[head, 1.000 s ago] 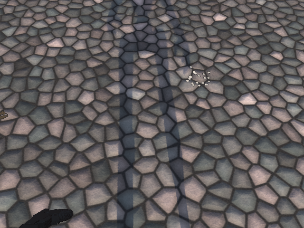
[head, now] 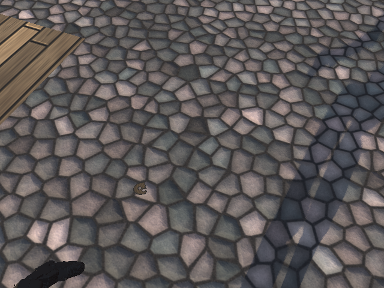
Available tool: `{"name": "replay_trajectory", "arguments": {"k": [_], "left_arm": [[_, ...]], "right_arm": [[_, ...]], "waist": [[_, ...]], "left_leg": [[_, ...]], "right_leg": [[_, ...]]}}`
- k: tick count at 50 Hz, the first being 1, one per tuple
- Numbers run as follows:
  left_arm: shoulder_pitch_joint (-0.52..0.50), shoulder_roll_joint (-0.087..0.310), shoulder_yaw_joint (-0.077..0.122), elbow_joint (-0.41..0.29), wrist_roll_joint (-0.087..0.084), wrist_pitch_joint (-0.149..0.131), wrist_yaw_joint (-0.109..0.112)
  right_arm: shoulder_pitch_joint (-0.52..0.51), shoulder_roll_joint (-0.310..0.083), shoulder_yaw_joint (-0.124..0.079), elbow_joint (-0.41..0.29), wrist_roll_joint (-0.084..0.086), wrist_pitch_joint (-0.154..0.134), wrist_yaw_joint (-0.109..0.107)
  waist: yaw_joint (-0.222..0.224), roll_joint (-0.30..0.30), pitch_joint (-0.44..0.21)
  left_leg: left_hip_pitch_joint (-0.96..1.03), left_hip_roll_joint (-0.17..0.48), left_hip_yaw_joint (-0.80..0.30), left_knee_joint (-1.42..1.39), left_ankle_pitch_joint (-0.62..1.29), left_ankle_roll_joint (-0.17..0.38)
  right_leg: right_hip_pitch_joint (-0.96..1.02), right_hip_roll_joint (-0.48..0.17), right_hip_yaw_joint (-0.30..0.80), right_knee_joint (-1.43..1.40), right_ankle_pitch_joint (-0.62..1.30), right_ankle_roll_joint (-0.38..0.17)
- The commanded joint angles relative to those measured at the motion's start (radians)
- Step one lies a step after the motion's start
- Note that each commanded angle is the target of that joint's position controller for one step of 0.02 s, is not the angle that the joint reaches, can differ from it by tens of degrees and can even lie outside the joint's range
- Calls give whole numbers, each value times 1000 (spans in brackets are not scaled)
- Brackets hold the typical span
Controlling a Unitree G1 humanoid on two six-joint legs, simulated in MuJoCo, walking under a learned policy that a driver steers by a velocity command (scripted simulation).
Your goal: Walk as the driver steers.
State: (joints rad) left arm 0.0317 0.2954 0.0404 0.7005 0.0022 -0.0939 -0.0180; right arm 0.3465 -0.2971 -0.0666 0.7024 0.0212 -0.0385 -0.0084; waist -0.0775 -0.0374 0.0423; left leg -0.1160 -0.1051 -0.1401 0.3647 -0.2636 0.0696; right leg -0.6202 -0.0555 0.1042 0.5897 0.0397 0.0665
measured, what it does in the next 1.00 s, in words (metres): walks ahead: right foot, then left foot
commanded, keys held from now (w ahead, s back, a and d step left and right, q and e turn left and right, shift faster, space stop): w+q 0.02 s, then w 0.30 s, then w+e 0.68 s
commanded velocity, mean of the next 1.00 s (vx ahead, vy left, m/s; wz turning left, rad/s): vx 0.50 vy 0.00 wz -0.12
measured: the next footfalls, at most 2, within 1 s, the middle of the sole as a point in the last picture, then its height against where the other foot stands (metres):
right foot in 0.10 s outside the picture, level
left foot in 0.60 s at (143, 284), level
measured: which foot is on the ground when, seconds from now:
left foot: down 0.00-0.12, up 0.14-0.58, down 0.60-1.00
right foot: up 0.00-0.08, down 0.10-0.60, up 0.62-1.00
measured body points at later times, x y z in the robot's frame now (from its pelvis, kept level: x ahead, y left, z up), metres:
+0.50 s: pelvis +0.27 -0.03 +0.00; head +0.30 -0.03 +0.45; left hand +0.22 +0.25 -0.12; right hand +0.52 -0.23 -0.08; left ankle +0.42 +0.14 -0.71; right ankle +0.21 -0.15 -0.74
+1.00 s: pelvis +0.52 +0.00 -0.01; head +0.55 -0.02 +0.44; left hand +0.77 +0.20 -0.09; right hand +0.49 -0.29 -0.13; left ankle +0.44 +0.13 -0.74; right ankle +0.66 -0.17 -0.70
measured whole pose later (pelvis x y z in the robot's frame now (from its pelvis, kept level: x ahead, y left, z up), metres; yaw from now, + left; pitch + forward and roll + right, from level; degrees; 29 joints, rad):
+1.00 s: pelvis +0.52 +0.00 -0.01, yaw -12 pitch +1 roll +3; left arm 0.11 0.29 0.06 0.69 -0.02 -0.02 -0.04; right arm 0.32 -0.29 -0.08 0.84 0.01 -0.08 0.00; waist -0.08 -0.04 0.04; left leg 0.05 -0.02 0.21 0.22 -0.28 -0.01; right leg -0.66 -0.10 0.02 0.72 -0.02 -0.01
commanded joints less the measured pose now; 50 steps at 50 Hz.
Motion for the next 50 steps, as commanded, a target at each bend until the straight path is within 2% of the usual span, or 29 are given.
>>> {"name": "replay_trajectory", "arguments": {"k": [1, 3, 4, 5, 6, 7, 8, 9, 10, 11, 12, 14, 17, 19, 22, 25, 28, 29, 30, 31, 32, 33, 34, 35, 36, 37, 41, 46, 50], "left_arm": [[-85, 104, 28, -86, -10, -25, -10], [-38, 122, 38, -73, -10, -33, -14], [17, 126, 44, -58, -7, -37, -13], [103, 148, 58, -36, 2, -41, -8], [237, 192, 69, -24, 17, -44, -2], [338, 280, 95, 22, 23, -30, -6], [346, 194, 77, 26, -10, -28, -17], [299, 136, 59, 18, -14, -24, -14], [250, 118, 50, 9, -2, -18, -12], [223, 98, 42, 15, 4, -13, -10], [210, 87, 36, 19, 12, -15, -6], [216, 77, 32, 31, 4, -18, -4], [247, 121, 41, 56, -13, -19, 1], [266, 139, 45, 70, -19, -9, 5], [312, 156, 48, 92, -27, 4, 11], [368, 158, 49, 115, -33, 20, 16], [361, 178, 57, 120, -34, 34, 26], [354, 168, 53, 117, -31, 36, 27], [344, 131, 39, 105, -21, 33, 25], [344, 50, 12, 68, 12, 30, 27], [470, 11, 1, 47, -30, 15, 27], [416, 120, 28, 68, -50, 17, 30], [338, 146, 40, 54, -51, 21, 28], [313, 128, 40, 55, -43, 28, 30], [288, 114, 44, 52, -30, 36, 29], [305, 90, 43, 44, -33, 45, 23], [243, 51, 36, 6, -28, 68, 16], [105, 30, 20, -45, -24, 58, -16], [-2, 45, 20, -102, -24, 62, -35]], "right_arm": [[17, -164, -49, -42, 7, -6, -10], [14, -155, -48, -33, 1, -2, -13], [8, -142, -44, -30, -1, 2, -12], [14, -109, -32, -30, -6, 2, -9], [25, -59, -11, -43, -20, 1, -6], [169, -1, 7, -56, 11, -9, -5], [157, -89, -4, -36, 21, -14, -9], [43, -146, -20, -45, 19, -14, -9], [-30, -143, -19, -61, 6, -14, -12], [-80, -129, -18, -76, -10, -19, -9], [-81, -113, -18, -80, -11, -22, -3], [-64, -79, -11, -71, -7, -22, 5], [-143, -43, 5, -98, -20, -24, 7], [-209, -25, 14, -114, -23, -35, 11], [-298, -22, 18, -127, -15, -48, 23], [-370, -37, 13, -146, -6, -61, 36], [-325, -79, -6, -137, -3, -72, 38], [-240, -107, -22, -110, -8, -73, 31], [-111, -150, -42, -85, -21, -74, 20], [61, -228, -60, -67, -32, -65, 7], [68, -253, -63, -48, -37, -52, 18], [23, -148, -39, -54, -25, -52, 21], [-26, -100, -24, -52, -17, -53, 20], [-80, -77, -15, -49, -22, -56, 24], [-119, -46, -9, -41, -27, -58, 27], [-143, -58, -12, -33, -34, -63, 25], [-154, -81, -28, 5, -30, -82, 16], [-123, -136, -44, 42, -24, -70, 4], [-68, -170, -56, 78, -3, -50, 1]], "waist": [[13, 130, -25], [36, 162, -33], [65, 172, -45], [105, 160, -99], [160, 72, -233], [111, -259, -346], [137, -205, -294], [159, -105, -164], [147, -38, -106], [134, -15, -49], [109, -45, -42], [91, -68, -50], [105, -43, -23], [121, -34, -15], [148, -32, -3], [161, -40, 2], [105, -61, -18], [57, -53, -63], [-8, -30, -162], [-64, 138, -328], [6, 413, -404], [-12, 251, -274], [-10, 193, -160], [21, 134, -110], [39, 119, -57], [70, 168, -49], [83, 109, -7], [39, 78, 20], [13, 74, 49]], "left_leg": [[-64, 239, -218, -53, 127, 133], [-13, 267, -249, 0, 158, 118], [-9, 258, -247, 41, 202, 104], [-19, 208, -214, 148, 281, 77], [-114, 150, -148, 406, 177, 41], [-468, 1, -20, 742, -226, -38], [-616, 44, -62, 883, -308, -47], [-658, 80, -62, 919, -221, -45], [-636, 114, -23, 902, -155, -46], [-628, 140, -9, 845, -107, -46], [-582, 170, -2, 799, -70, -45], [-536, 188, 31, 724, -51, -52], [-555, 205, 69, 563, 15, -73], [-527, 197, 84, 423, 119, -82], [-439, 156, 104, 255, 253, -99], [-388, 131, 97, 172, 280, -96], [-260, 122, 92, 95, 224, -62], [-120, 113, 107, 62, 214, -38], [96, 180, 60, 83, 213, 1], [367, 392, -152, 115, 215, 54], [510, 548, -555, -19, -46, 189], [407, 505, -515, -67, -186, 163], [295, 466, -353, -81, -141, 129], [191, 421, -254, -108, -32, 113], [112, 376, -161, -141, 57, 97], [54, 375, -105, -168, 114, 103], [3, 375, 45, -230, 275, 128], [26, 355, 213, -245, 333, 104], [134, 387, 271, -211, 365, 75]], "right_leg": [[144, 44, -13, -80, 15, -16], [183, 37, -21, -92, -57, -46], [254, 42, -44, -121, -74, -68], [391, 35, -53, -145, -84, -100], [623, -107, 89, -126, -120, -163], [936, -306, 548, -224, -365, -335], [930, -335, 705, -306, -617, -343], [820, -297, 569, -320, -608, -302], [717, -256, 444, -325, -495, -278], [627, -219, 359, -346, -385, -278], [573, -194, 301, -361, -297, -273], [538, -163, 221, -392, -192, -278], [512, -165, 157, -437, -85, -303], [501, -142, 115, -445, -50, -292], [476, -116, 69, -427, -10, -272], [507, -139, 104, -385, -26, -258], [529, -160, 147, -306, -12, -225], [504, -125, 125, -219, 66, -202], [415, -68, 87, -35, 45, -169], [229, 23, 8, 288, -276, -124], [-59, 96, -10, 539, -653, -94], [-143, 33, 38, 643, -594, -88], [-162, 2, 23, 648, -500, -89], [-121, -30, 10, 630, -429, -81], [-97, -49, 11, 587, -380, -79], [-51, -70, 10, 573, -344, -71], [-79, -85, 2, 478, -250, -45], [-33, -66, -60, 195, -22, -60], [-38, -48, -105, 77, -56, -101]]}}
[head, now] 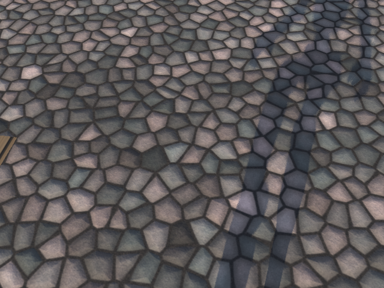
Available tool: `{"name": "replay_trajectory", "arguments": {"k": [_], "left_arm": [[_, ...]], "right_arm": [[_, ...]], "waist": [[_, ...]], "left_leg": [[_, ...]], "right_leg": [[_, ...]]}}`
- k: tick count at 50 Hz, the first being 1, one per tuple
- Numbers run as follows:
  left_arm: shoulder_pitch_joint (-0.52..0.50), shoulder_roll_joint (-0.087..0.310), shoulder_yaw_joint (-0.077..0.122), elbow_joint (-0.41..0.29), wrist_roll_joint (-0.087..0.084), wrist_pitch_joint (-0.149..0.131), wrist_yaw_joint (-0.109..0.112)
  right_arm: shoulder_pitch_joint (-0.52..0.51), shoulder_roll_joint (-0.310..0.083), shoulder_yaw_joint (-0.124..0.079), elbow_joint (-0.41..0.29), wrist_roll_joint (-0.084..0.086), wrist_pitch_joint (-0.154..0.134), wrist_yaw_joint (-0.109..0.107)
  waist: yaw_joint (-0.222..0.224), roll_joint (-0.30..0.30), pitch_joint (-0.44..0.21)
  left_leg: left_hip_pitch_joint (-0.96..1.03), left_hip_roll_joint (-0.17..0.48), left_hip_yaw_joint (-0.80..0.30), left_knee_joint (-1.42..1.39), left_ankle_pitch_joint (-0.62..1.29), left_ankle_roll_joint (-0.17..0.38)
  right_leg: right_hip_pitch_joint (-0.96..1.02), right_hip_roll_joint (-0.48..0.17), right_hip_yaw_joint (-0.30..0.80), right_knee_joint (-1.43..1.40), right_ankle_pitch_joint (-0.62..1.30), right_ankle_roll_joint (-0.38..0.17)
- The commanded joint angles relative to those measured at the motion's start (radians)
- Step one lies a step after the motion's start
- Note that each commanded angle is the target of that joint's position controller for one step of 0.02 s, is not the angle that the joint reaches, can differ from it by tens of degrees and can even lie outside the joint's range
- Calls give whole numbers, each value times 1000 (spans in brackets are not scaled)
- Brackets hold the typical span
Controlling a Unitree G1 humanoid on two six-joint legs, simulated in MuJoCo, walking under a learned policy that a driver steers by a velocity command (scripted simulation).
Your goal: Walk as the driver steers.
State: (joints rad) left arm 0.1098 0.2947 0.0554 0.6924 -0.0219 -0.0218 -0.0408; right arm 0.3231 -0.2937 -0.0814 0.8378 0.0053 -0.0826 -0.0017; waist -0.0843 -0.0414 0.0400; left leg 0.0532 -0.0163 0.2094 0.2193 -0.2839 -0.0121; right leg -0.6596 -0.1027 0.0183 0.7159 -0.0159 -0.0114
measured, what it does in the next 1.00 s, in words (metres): walks ahead: right foot, then left foot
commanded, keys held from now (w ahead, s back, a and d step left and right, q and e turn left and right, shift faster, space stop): w+e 0.38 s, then w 0.14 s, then w+q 0.48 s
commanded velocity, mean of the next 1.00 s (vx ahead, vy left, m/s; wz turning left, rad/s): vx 0.50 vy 0.00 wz -0.18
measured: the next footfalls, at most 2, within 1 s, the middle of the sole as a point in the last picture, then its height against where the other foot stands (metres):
right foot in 0.10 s outside the picture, level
left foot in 0.62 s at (188, 264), level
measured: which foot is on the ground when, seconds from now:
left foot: down 0.00-0.12, up 0.14-0.60, down 0.62-1.00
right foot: up 0.00-0.08, down 0.10-0.62, up 0.64-1.00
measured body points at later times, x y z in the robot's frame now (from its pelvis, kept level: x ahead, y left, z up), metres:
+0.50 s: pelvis +0.27 -0.06 +0.01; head +0.30 -0.08 +0.46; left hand +0.40 +0.21 -0.09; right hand +0.43 -0.35 -0.08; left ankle +0.50 +0.06 -0.69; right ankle +0.19 -0.12 -0.74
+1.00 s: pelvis +0.56 -0.09 +0.01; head +0.59 -0.08 +0.46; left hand +0.83 +0.11 -0.07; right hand +0.52 -0.37 -0.11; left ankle +0.51 +0.02 -0.74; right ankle +0.70 -0.27 -0.70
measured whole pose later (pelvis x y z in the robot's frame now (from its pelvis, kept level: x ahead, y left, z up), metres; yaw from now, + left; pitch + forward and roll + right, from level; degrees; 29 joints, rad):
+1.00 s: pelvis +0.56 -0.09 +0.01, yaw -8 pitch +2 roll +0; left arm 0.04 0.27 0.04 0.65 0.00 -0.10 -0.01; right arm 0.39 -0.28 -0.05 0.80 0.03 -0.05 -0.01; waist -0.10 -0.03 0.04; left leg -0.09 -0.10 -0.16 0.32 -0.25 0.06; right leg -0.58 -0.03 0.11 0.56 -0.01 0.06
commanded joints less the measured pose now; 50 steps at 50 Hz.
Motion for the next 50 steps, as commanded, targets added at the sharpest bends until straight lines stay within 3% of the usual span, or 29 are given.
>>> {"name": "replay_trajectory", "arguments": {"k": [1, 3, 4, 5, 6, 7, 8, 9, 10, 11, 12, 15, 18, 21, 23, 26, 29, 30, 31, 32, 33, 34, 35, 36, 38, 40, 42, 45, 50], "left_arm": [[-91, 54, 9, -106, 1, -9, -16], [-55, 85, 25, -116, 5, -2, -19], [33, 115, 44, -100, 4, 2, -16], [197, 166, 76, -56, 0, 7, -6], [351, 257, 110, -22, -6, 19, 16], [271, 342, 113, -55, -14, 9, 18], [283, 251, 84, -81, -4, -9, 7], [266, 199, 68, -68, 6, -25, 5], [216, 180, 61, -65, 5, -35, 4], [159, 140, 50, -71, 7, -37, 7], [129, 139, 47, -88, 20, -39, 13], [127, 144, 49, -86, 14, -45, 27], [172, 165, 55, -64, 7, -41, 46], [202, 158, 52, -43, 5, -36, 55], [243, 155, 50, -17, 3, -37, 55], [285, 149, 47, 14, 3, -33, 55], [280, 161, 52, 31, 9, -23, 56], [263, 157, 49, 31, 9, -20, 56], [259, 135, 38, 26, 16, -18, 57], [294, 99, 21, 7, 35, -21, 61], [392, 47, 5, 4, 20, -36, 57], [326, 122, 13, -2, 13, -50, 53], [209, 154, 23, -27, -1, -61, 47], [125, 140, 19, -41, 14, -73, 46], [121, 118, 22, -57, 36, -86, 43], [132, 92, 18, -58, 38, -83, 41], [83, 70, 10, -75, 39, -76, 43], [-28, 45, -2, -97, 34, -79, 40], [-150, 62, 4, -124, 16, -96, 24]], "right_arm": [[-38, -183, -44, -51, 18, 1, -5], [-43, -214, -53, -49, 26, 16, -9], [-51, -225, -55, -51, 31, 25, -11], [-58, -210, -48, -56, 32, 30, -15], [-29, -156, -24, -74, -1, 25, -17], [27, -40, 15, -138, -21, -2, -8], [-60, -136, 0, -139, 10, -38, 6], [-136, -159, -5, -165, 41, -54, 13], [-145, -139, 0, -163, 27, -60, 6], [-149, -142, -6, -149, -4, -56, -4], [-126, -144, -9, -149, -10, -47, -3], [-120, -116, -5, -144, -20, -18, -1], [-228, -82, 8, -175, -22, -10, -2], [-316, -61, 21, -190, -12, -18, 12], [-365, -62, 24, -200, -5, -28, 23], [-399, -88, 17, -216, -2, -39, 36], [-343, -111, 9, -206, 1, -43, 40], [-270, -128, -2, -185, -2, -44, 36], [-146, -161, -17, -153, -7, -46, 32], [6, -219, -30, -136, -15, -45, 34], [75, -260, -45, -99, -4, -34, 46], [66, -172, -20, -102, 31, -31, 51], [-1, -135, -9, -119, 27, -24, 47], [-35, -124, -3, -130, 9, -16, 45], [-61, -114, 2, -138, -4, -12, 35], [-55, -110, 3, -137, 3, -8, 26], [-35, -138, -5, -129, 12, -4, 13], [-3, -166, -17, -115, 17, 8, -4], [78, -159, -18, -90, 27, 31, -17]], "waist": [[24, 83, 50], [63, 114, 1], [119, 120, -56], [207, 99, -141], [254, -36, -234], [130, -269, -334], [205, -110, -392], [203, -62, -257], [154, 24, -160], [120, 44, -122], [87, -9, -111], [67, 8, -92], [100, 0, -49], [139, -35, -33], [165, -38, -21], [176, -44, -3], [146, -84, -3], [103, -79, -40], [47, -55, -145], [11, 70, -302], [45, 358, -359], [18, 260, -285], [10, 169, -145], [13, 66, -71], [62, 89, -56], [81, 123, -72], [74, 121, -51], [41, 118, -29], [7, 128, -27]], "left_leg": [[-4, 306, -65, -35, 444, 147], [34, 304, -30, 96, 754, 125], [24, 290, -8, 238, 897, 110], [-64, 252, 23, 452, 903, 77], [-324, 202, 28, 776, 531, 26], [-740, -24, -102, 1127, -283, -32], [-831, 11, -311, 1191, -284, -7], [-878, 50, -300, 1155, -201, 16], [-839, 93, -297, 1054, -122, 23], [-776, 125, -295, 965, -72, 21], [-709, 135, -303, 935, -41, 12], [-656, 126, -282, 820, 12, -29], [-676, 98, -275, 621, 185, -61], [-605, 63, -265, 416, 362, -62], [-566, 53, -262, 357, 426, -51], [-590, 49, -273, 288, 366, -15], [-564, 39, -236, 264, 235, 41], [-465, 12, -203, 230, 225, 71], [-274, 32, -225, 246, 264, 116], [27, 192, -460, 283, 302, 215], [283, 355, -898, 146, 65, 352], [270, 352, -992, 73, -145, 329], [150, 320, -860, 57, -119, 291], [32, 268, -753, 38, 0, 263], [-68, 217, -670, 17, 189, 270], [-107, 185, -608, -2, 265, 273], [-166, 178, -570, -18, 313, 282], [-243, 138, -514, -22, 303, 245], [-245, 138, -559, 42, 233, 206]], "right_leg": [[9, 12, -35, -65, -41, -38], [112, 73, -94, -76, -146, -78], [237, 118, -125, -90, -178, -105], [474, 166, -132, -143, -129, -142], [780, 36, 96, -163, -112, -205], [1039, -203, 711, -335, -354, -407], [1049, -233, 802, -438, -423, -389], [952, -201, 650, -436, -349, -340], [801, -151, 523, -429, -212, -305], [697, -110, 429, -436, -108, -274], [613, -97, 404, -450, -14, -282], [504, -61, 323, -487, 92, -287], [460, -22, 270, -497, 69, -257], [433, 8, 232, -495, -31, -213], [442, -12, 247, -491, -66, -206], [551, -59, 299, -430, -50, -199], [653, -103, 305, -370, 129, -178], [667, -75, 268, -286, 308, -159], [636, -25, 212, -119, 413, -133], [446, 57, 153, 172, 204, -90], [83, 201, 74, 473, -450, -8], [-55, 148, 140, 557, -524, -13], [-104, 105, 123, 554, -436, -16], [-83, 78, 98, 503, -376, -21], [-19, 37, 92, 386, -303, -1], [26, 36, 72, 287, -299, 24], [33, 47, 47, 169, -274, 52], [99, 74, 43, -29, -72, 73], [218, 123, 62, -203, 59, 69]]}}
Keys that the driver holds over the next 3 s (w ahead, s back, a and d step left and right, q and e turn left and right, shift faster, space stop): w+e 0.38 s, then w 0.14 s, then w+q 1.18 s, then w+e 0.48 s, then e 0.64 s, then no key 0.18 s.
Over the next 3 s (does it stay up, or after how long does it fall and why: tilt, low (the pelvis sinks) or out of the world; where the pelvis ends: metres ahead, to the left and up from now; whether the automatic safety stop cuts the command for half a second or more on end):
stays up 1.42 0.01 0.00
